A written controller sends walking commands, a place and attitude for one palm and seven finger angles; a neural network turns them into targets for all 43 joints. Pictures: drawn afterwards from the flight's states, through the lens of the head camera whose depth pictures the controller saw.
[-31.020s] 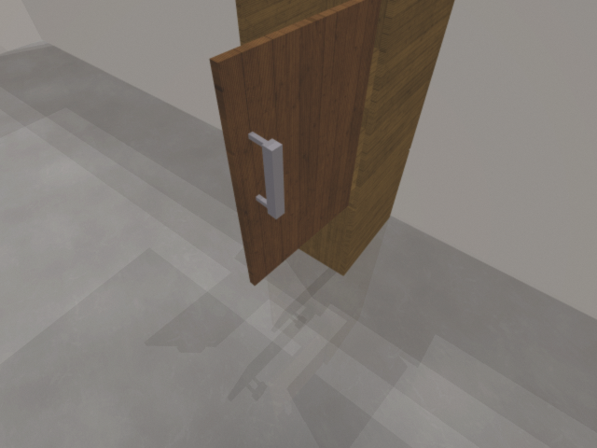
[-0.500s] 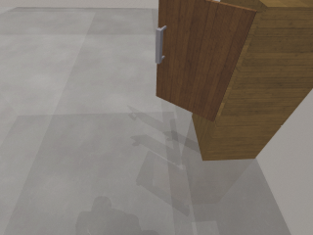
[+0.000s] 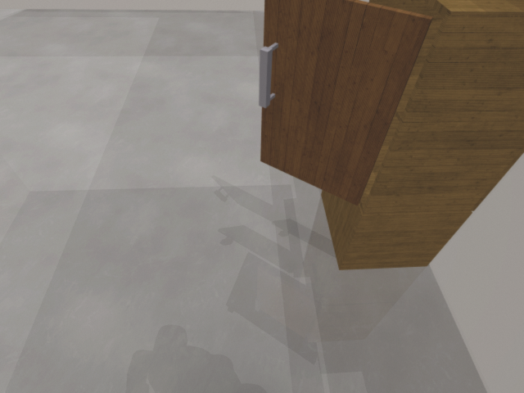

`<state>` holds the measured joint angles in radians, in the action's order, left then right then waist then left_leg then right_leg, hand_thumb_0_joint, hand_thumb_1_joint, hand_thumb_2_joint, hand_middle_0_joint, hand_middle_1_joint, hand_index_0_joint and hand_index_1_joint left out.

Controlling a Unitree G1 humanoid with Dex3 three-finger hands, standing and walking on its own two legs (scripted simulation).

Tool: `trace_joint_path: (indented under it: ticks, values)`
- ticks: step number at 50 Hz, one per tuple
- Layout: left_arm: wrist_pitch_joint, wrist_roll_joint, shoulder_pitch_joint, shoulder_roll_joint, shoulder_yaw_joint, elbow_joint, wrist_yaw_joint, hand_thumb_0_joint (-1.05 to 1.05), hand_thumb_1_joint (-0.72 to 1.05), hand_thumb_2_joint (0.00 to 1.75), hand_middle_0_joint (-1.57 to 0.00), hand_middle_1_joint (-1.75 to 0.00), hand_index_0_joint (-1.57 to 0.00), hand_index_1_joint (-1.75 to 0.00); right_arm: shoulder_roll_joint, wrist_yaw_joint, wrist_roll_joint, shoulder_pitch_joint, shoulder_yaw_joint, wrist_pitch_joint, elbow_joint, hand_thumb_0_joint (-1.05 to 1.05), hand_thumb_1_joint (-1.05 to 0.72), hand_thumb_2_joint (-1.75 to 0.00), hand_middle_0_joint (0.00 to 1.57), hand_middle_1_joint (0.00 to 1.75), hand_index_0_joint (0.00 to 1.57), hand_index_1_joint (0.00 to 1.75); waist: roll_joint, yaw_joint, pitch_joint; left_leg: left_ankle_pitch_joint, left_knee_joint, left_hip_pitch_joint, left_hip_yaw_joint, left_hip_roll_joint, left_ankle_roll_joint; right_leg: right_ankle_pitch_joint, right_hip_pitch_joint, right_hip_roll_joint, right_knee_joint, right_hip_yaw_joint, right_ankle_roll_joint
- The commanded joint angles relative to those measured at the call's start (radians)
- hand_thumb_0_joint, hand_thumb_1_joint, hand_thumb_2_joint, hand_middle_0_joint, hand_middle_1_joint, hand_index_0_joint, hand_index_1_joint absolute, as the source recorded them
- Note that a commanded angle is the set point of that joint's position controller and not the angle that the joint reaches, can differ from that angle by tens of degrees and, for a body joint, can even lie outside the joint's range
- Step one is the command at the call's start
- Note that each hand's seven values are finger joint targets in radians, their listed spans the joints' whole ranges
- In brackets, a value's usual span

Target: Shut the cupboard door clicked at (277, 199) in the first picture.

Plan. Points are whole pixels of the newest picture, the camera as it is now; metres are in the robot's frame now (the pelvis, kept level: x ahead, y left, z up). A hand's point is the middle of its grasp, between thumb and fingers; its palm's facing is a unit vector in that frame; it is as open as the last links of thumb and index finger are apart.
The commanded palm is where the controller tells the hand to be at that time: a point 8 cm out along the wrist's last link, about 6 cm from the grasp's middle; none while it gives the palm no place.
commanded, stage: walk to a spot facing it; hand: left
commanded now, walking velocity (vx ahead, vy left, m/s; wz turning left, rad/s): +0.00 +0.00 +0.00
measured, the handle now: (269, 75) +0.91 +0.02 +0.02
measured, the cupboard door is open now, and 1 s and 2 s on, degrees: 54 54 54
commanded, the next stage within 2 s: none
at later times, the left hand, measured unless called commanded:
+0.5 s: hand out of the picture +0.01 +0.20 -0.20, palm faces +0.18 -0.96 -0.23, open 7.4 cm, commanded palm none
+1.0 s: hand out of the picture +0.03 +0.22 -0.16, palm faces +0.42 -0.86 -0.29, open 7.4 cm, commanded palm none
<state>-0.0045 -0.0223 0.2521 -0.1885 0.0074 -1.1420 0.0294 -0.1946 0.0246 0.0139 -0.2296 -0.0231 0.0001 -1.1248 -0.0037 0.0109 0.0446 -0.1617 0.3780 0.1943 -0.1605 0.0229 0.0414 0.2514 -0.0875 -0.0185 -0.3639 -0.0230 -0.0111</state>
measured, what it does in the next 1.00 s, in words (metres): lifts its right foot, turning left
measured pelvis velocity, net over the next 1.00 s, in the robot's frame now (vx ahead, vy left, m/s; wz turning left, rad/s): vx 0.01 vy -0.03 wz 0.47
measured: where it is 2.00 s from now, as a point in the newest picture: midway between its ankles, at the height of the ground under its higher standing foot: outside the picture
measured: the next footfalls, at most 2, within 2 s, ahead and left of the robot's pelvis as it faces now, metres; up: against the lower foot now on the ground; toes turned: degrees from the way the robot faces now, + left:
right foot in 1.02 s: +0.09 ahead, -0.13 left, +0.00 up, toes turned +28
left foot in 1.42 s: -0.03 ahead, +0.09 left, +0.00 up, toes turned +48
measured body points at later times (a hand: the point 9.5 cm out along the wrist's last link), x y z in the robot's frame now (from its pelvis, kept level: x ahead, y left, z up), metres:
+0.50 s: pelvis +0.00 +0.00 -0.02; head +0.04 +0.03 +0.43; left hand +0.00 +0.25 -0.18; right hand +0.06 -0.23 -0.17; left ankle +0.01 +0.09 -0.73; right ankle -0.03 -0.13 -0.74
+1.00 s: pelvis +0.01 -0.03 -0.01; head +0.07 +0.00 +0.43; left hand +0.01 +0.27 -0.14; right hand +0.17 -0.24 -0.16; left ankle +0.02 +0.10 -0.75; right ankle +0.05 -0.15 -0.74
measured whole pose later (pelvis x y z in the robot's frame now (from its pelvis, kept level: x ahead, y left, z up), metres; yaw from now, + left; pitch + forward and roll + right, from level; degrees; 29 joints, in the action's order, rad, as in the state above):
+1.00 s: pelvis +0.01 -0.03 -0.01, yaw +27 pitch +3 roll +0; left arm 0.04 -0.02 0.10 -0.24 0.06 -0.86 0.02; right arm -0.24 0.00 0.03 -0.21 -0.09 -0.06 -0.93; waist 0.03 0.04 0.08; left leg -0.15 0.51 0.40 0.18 -0.09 0.01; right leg 0.33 -0.30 0.00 -0.58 0.02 -0.05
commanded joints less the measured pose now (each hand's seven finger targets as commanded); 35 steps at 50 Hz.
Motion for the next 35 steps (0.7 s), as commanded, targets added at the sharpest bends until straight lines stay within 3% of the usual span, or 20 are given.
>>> trace_joint_path:
  ticks: [1, 6, 9, 12, 16, 19, 21, 23, 24, 25, 26, 27, 28, 29, 30, 31, 32, 35]
  values:
    - [-0.015, 0.005, 0.046, -0.135, 0.025, 0.023, 0.003, 0.00, 0.90, 0.90, -0.20, -0.30, -0.20, -0.30, -0.143, 0.009, -0.002, -0.030, -0.019, 0.013, 0.032, 0.00, -0.90, -0.90, 0.20, 0.30, 0.20, 0.30, 0.017, 0.004, 0.014, 0.047, -0.087, -0.098, 0.152, 0.121, -0.003, -0.096, -0.126, -0.085, 0.086, 0.078, 0.048]
    - [-0.017, 0.005, 0.021, -0.153, 0.025, 0.027, 0.001, 0.00, 0.90, 0.90, -0.20, -0.30, -0.20, -0.30, -0.161, 0.007, -0.002, -0.012, -0.019, 0.014, 0.035, 0.00, -0.90, -0.90, 0.20, 0.30, 0.20, 0.30, 0.010, 0.005, 0.004, 0.074, -0.085, -0.106, 0.153, 0.122, -0.005, -0.117, -0.110, -0.088, 0.094, 0.082, 0.047]
    - [-0.003, 0.007, 0.047, -0.104, 0.023, 0.031, 0.008, 0.00, 0.90, 0.90, -0.20, -0.30, -0.20, -0.30, -0.097, 0.001, -0.002, -0.035, -0.006, 0.002, 0.037, 0.00, -0.90, -0.90, 0.20, 0.30, 0.20, 0.30, 0.008, 0.002, -0.004, 0.139, -0.043, -0.072, 0.155, 0.111, -0.013, -0.144, -0.095, -0.099, 0.043, 0.046, 0.032]
    - [0.010, 0.007, 0.046, -0.129, 0.040, 0.056, 0.010, 0.00, 0.90, 0.90, -0.20, -0.30, -0.20, -0.30, -0.114, -0.002, 0.000, -0.029, -0.015, -0.010, 0.056, 0.00, -0.90, -0.90, 0.20, 0.30, 0.20, 0.30, 0.027, -0.003, -0.002, 0.161, -0.004, -0.017, 0.176, 0.109, -0.010, -0.135, -0.091, -0.111, -0.022, 0.014, 0.029]
    - [0.016, 0.004, 0.049, -0.156, 0.065, 0.097, 0.012, 0.00, 0.90, 0.90, -0.20, -0.30, -0.20, -0.30, -0.124, -0.006, 0.002, -0.009, -0.031, -0.022, 0.100, 0.00, -0.90, -0.90, 0.20, 0.30, 0.20, 0.30, -0.004, -0.013, -0.016, 0.158, 0.082, 0.079, 0.195, 0.088, -0.008, -0.161, -0.063, -0.155, -0.062, 0.007, 0.050]
    - [0.020, 0.000, 0.043, -0.183, 0.083, 0.134, 0.016, 0.00, 0.90, 0.90, -0.20, -0.30, -0.20, -0.30, -0.103, -0.014, 0.003, -0.003, -0.041, -0.033, 0.139, 0.00, -0.90, -0.90, 0.20, 0.30, 0.20, 0.30, -0.128, -0.019, -0.024, 0.068, 0.275, 0.171, 0.126, 0.019, -0.036, -0.225, -0.029, -0.259, -0.039, 0.055, 0.121]
    - [0.017, -0.004, 0.021, -0.188, 0.089, 0.162, 0.020, 0.00, 0.90, 0.90, -0.20, -0.30, -0.20, -0.30, -0.087, -0.018, 0.007, 0.022, -0.048, -0.043, 0.167, 0.00, -0.90, -0.90, 0.20, 0.30, 0.20, 0.30, -0.190, -0.022, 0.004, -0.266, 0.478, 0.254, 0.112, 0.009, -0.053, -0.393, -0.025, -0.357, -0.024, 0.065, 0.193]
    - [0.016, -0.014, -0.016, -0.194, 0.096, 0.188, 0.023, 0.00, 0.90, 0.90, -0.20, -0.30, -0.20, -0.30, -0.082, -0.024, 0.002, 0.030, -0.053, -0.045, 0.195, 0.00, -0.90, -0.90, 0.20, 0.30, 0.20, 0.30, -0.177, -0.009, 0.026, -0.349, 0.490, 0.265, 0.123, 0.038, -0.055, -0.482, -0.038, -0.381, -0.062, 0.018, 0.193]
    - [0.016, -0.014, -0.041, -0.201, 0.100, 0.201, 0.023, 0.00, 0.90, 0.90, -0.20, -0.30, -0.20, -0.30, -0.088, -0.030, -0.001, 0.012, -0.053, -0.042, 0.202, 0.00, -0.90, -0.90, 0.20, 0.30, 0.20, 0.30, -0.156, 0.010, 0.017, -0.305, 0.379, 0.234, 0.126, 0.052, -0.054, -0.515, -0.031, -0.364, -0.130, -0.023, 0.160]
    - [0.017, -0.008, -0.057, -0.205, 0.101, 0.212, 0.020, 0.00, 0.90, 0.90, -0.20, -0.30, -0.20, -0.30, -0.096, -0.031, 0.001, -0.038, -0.055, -0.038, 0.194, 0.00, -0.90, -0.90, 0.20, 0.30, 0.20, 0.30, -0.102, 0.038, 0.002, -0.143, 0.239, 0.130, 0.117, 0.045, -0.049, -0.497, -0.075, -0.323, -0.242, -0.082, 0.110]
    - [0.022, 0.002, -0.040, -0.181, 0.099, 0.228, 0.015, 0.00, 0.90, 0.90, -0.20, -0.30, -0.20, -0.30, -0.144, -0.030, 0.009, -0.125, -0.061, -0.026, 0.181, 0.00, -0.90, -0.90, 0.20, 0.30, 0.20, 0.30, 0.102, 0.068, -0.061, 0.248, 0.084, -0.018, 0.268, 0.110, 0.001, -0.293, -0.193, -0.215, -0.455, -0.149, 0.023]
    - [0.028, 0.014, -0.023, -0.112, 0.083, 0.261, 0.009, 0.00, 0.90, 0.90, -0.20, -0.30, -0.20, -0.30, -0.242, -0.019, 0.015, -0.175, -0.081, -0.021, 0.170, 0.00, -0.90, -0.90, 0.20, 0.30, 0.20, 0.30, 0.405, 0.070, -0.081, 0.636, -0.012, -0.128, 0.616, 0.328, 0.125, 0.372, -0.421, -0.050, -0.695, -0.139, -0.056]
    - [0.042, 0.006, -0.068, -0.132, 0.081, 0.276, 0.015, 0.00, 0.90, 0.90, -0.20, -0.30, -0.20, -0.30, -0.258, -0.009, 0.013, -0.200, -0.086, -0.032, 0.149, 0.00, -0.90, -0.90, 0.20, 0.30, 0.20, 0.30, 0.300, 0.086, -0.116, 0.469, -0.050, -0.097, 0.623, 0.363, 0.160, 0.418, -0.417, -0.047, -0.791, 0.006, -0.027]
    - [0.047, 0.004, -0.093, -0.137, 0.084, 0.277, 0.014, 0.00, 0.90, 0.90, -0.20, -0.30, -0.20, -0.30, -0.239, -0.009, 0.014, -0.154, -0.083, -0.033, 0.169, 0.00, -0.90, -0.90, 0.20, 0.30, 0.20, 0.30, 0.210, 0.065, -0.079, 0.150, -0.090, -0.020, 0.598, 0.322, 0.144, 0.340, -0.418, -0.074, -0.804, 0.036, -0.014]
    - [0.045, -0.002, -0.111, -0.133, 0.090, 0.275, 0.007, 0.00, 0.90, 0.90, -0.20, -0.30, -0.20, -0.30, -0.231, -0.004, 0.018, -0.105, -0.082, -0.030, 0.200, 0.00, -0.90, -0.90, 0.20, 0.30, 0.20, 0.30, 0.179, 0.056, -0.041, -0.032, -0.120, 0.044, 0.614, 0.296, 0.120, 0.276, -0.447, -0.076, -0.817, 0.040, -0.021]
    - [0.044, -0.004, -0.115, -0.135, 0.093, 0.273, 0.000, 0.00, 0.90, 0.90, -0.20, -0.30, -0.20, -0.30, -0.222, -0.001, 0.020, -0.060, -0.077, -0.029, 0.215, 0.00, -0.90, -0.90, 0.20, 0.30, 0.20, 0.30, 0.151, 0.041, -0.016, -0.122, -0.131, 0.085, 0.586, 0.267, 0.107, 0.205, -0.459, -0.078, -0.820, 0.055, -0.028]
    - [0.041, -0.006, -0.112, -0.134, 0.093, 0.271, -0.004, 0.00, 0.90, 0.90, -0.20, -0.30, -0.20, -0.30, -0.209, 0.000, 0.020, -0.037, -0.074, -0.025, 0.222, 0.00, -0.90, -0.90, 0.20, 0.30, 0.20, 0.30, 0.126, 0.030, -0.004, -0.129, -0.135, 0.094, 0.558, 0.239, 0.099, 0.154, -0.461, -0.076, -0.808, 0.059, -0.033]
    - [0.030, -0.005, -0.074, -0.125, 0.091, 0.267, -0.011, 0.00, 0.90, 0.90, -0.20, -0.30, -0.20, -0.30, -0.209, 0.003, 0.015, -0.037, -0.075, -0.014, 0.232, 0.00, -0.90, -0.90, 0.20, 0.30, 0.20, 0.30, 0.064, 0.016, -0.109, 0.006, -0.099, -0.027, 0.514, 0.199, 0.107, 0.105, -0.466, -0.055, -0.743, 0.055, -0.046]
